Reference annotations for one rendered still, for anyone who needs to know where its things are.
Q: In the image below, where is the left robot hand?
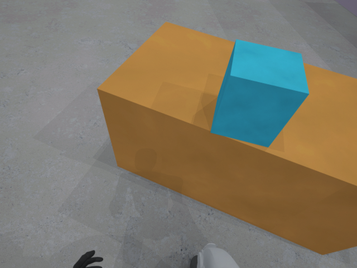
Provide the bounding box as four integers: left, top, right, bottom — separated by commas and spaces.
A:
73, 250, 103, 268

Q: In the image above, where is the carton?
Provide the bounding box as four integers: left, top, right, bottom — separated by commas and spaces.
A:
210, 39, 309, 147

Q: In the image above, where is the robot right thigh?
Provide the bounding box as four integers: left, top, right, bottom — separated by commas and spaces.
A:
197, 247, 240, 268

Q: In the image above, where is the pedestal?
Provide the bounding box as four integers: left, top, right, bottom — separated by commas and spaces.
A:
97, 22, 357, 255

